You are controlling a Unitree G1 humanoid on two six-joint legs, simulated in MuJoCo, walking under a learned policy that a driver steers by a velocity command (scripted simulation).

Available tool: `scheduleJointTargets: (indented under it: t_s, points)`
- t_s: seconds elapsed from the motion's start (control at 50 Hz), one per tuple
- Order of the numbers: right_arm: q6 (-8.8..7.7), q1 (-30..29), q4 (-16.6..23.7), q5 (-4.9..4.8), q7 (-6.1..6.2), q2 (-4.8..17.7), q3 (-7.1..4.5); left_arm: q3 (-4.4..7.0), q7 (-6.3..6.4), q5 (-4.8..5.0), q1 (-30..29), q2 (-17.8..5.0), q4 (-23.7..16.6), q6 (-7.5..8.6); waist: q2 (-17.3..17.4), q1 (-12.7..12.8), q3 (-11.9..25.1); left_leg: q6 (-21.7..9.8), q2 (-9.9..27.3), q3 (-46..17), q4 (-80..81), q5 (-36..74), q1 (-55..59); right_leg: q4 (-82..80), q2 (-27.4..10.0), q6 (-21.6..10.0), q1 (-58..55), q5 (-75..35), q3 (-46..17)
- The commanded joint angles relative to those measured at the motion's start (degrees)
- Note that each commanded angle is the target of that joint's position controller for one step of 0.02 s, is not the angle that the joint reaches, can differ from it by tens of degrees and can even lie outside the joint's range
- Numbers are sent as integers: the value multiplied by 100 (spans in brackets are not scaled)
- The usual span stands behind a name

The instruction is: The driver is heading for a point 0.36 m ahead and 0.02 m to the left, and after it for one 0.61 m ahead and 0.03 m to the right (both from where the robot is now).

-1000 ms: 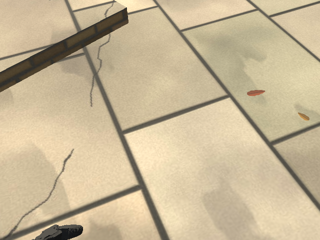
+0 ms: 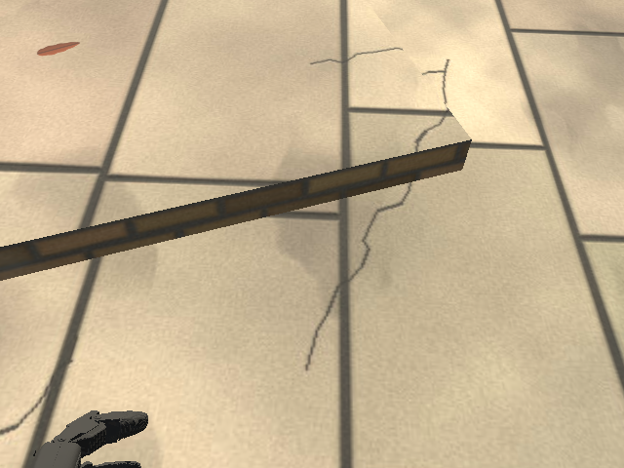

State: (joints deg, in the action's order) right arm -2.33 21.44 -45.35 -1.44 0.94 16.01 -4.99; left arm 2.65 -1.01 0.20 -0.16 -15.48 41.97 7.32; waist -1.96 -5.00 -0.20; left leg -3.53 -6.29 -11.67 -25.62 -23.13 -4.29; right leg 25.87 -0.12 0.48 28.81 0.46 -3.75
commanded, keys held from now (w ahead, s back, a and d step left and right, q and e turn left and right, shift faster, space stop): w+q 0.24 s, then q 0.18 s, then e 0.58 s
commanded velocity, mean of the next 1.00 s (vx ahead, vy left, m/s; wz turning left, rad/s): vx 0.23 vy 0.00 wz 0.16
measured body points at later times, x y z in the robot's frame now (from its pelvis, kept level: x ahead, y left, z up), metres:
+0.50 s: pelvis +0.23 +0.03 -0.01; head +0.27 +0.05 +0.44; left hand +0.20 +0.33 -0.13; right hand +0.52 -0.15 -0.08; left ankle +0.33 +0.16 -0.73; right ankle +0.15 -0.13 -0.73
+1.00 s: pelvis +0.29 +0.02 +0.00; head +0.31 +0.00 +0.44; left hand +0.36 +0.32 -0.10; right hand +0.48 -0.24 -0.12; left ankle +0.32 +0.16 -0.72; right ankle +0.29 -0.07 -0.73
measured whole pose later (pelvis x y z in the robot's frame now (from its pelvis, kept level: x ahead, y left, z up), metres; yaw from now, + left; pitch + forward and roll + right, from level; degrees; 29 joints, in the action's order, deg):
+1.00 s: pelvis +0.29 +0.02 +0.00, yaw +5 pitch +1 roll +3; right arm 1.6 5.0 -44.6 0.1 2.4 16.5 -5.0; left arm 4.1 0.4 -0.5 12.3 -16.9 45.5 -2.7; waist 0.7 1.6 -1.3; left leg 1.3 4.1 8.8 -39.6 -21.4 -23.5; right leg 36.3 -2.1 -2.2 17.9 21.0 2.0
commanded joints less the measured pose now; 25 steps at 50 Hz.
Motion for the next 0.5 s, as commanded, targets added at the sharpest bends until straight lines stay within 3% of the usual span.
scheduleJointTargets:
  t_s: [0.02,0.04,0.06,0.08,0.1,0.12,0.16,0.2,0.26,0.32,0.38,0.44,0.46,0.48,0.5]
  points:
    - [-57,-358,510,70,0,429,-42,390,54,-111,1229,-1101,-150,157,621,1009,1048,-389,882,-754,-1477,2232,-875,20,-671,-539,-2589,179,-460]
    - [-107,272,628,-38,9,130,47,523,92,-204,2046,-1571,-33,96,-729,976,1954,65,89,69,-3474,684,-2791,-66,-1978,-1367,-4815,895,-2492]
    - [-142,485,683,-70,-1,366,65,479,50,-60,2181,-1350,35,35,-1641,906,2118,147,237,143,-4528,-1175,-3873,-603,-2558,-1622,-5128,2022,-4141]
    - [-111,122,640,-94,-10,832,-54,353,71,-12,1892,-883,-82,-4,-894,988,1330,185,568,52,-5022,-743,-4242,-750,-2369,-1393,-4465,2663,-3549]
    - [-63,-329,726,-44,-12,892,-75,289,89,-39,1589,-717,-144,-66,-388,972,733,209,785,308,-5034,-283,-4191,-845,-2125,-1178,-3644,2350,-2680]
    - [-45,-560,812,23,-25,821,-84,249,83,-78,1322,-632,-124,-101,-208,831,307,209,955,395,-4768,54,-4023,-1029,-1883,-1109,-2887,1825,-2097]
    - [32,-478,829,-17,-71,608,-96,202,75,-105,1087,-508,-79,-86,-454,573,23,185,1220,474,-4405,364,-3564,-1360,-1542,-1006,-2097,1220,-1246]
    - [97,-511,900,-25,-86,430,-63,246,61,-65,1101,-595,-11,-31,-466,532,-18,238,1282,581,-4197,623,-3551,-1595,-1492,-1105,-1939,732,-714]
    - [118,-823,1061,26,-89,375,-44,321,85,-79,1155,-784,90,-14,-235,535,-87,362,1321,570,-3539,1216,-3799,-1663,-1568,-1199,-2108,-356,-118]
    - [74,-1175,1154,75,-172,268,3,354,166,-57,1030,-912,122,-130,-250,597,-100,407,1184,967,-2343,2102,-3328,-1397,-1312,-990,-2092,-1721,806]
    - [72,-1597,1305,69,-312,232,6,383,230,26,1216,-1046,206,-254,-321,777,-15,350,995,1286,-1480,2516,-2852,-1120,-1324,-837,-2302,-1929,1159]
    - [111,-1621,1468,97,-399,421,-89,447,242,191,1272,-1221,240,-341,-412,672,124,100,793,1375,-1001,1817,-2436,-516,-1530,-741,-2657,-2466,1110]
    - [100,-1341,1425,126,-393,504,-146,454,240,246,1257,-1251,257,-359,-389,474,270,-33,627,1420,-682,1744,-1998,-92,-1506,-685,-2689,-2836,1091]
    - [71,-734,1242,145,-353,661,-247,415,225,257,1252,-1153,287,-375,-193,133,554,-202,430,1458,-124,2292,-1129,691,-1304,-542,-2560,-2753,1195]
    - [69,-321,1149,190,-240,1036,-345,317,191,112,1527,-910,304,-346,329,5,933,-412,825,995,-50,4370,68,1813,-948,-244,-1835,-1568,1362]
Velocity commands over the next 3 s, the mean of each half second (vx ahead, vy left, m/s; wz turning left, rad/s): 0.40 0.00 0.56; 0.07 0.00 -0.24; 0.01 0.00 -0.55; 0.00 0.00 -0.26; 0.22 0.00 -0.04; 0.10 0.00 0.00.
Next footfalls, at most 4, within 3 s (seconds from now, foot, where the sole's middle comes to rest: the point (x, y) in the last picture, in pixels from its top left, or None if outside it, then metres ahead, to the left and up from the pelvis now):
0.02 right None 0.18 -0.13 -0.77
0.50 left None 0.36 0.18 -0.77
0.96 right None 0.33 -0.07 -0.77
1.46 left None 0.38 0.15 -0.77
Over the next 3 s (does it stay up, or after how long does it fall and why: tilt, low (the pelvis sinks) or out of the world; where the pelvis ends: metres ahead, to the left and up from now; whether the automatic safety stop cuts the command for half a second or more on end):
stays up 0.53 -0.02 0.00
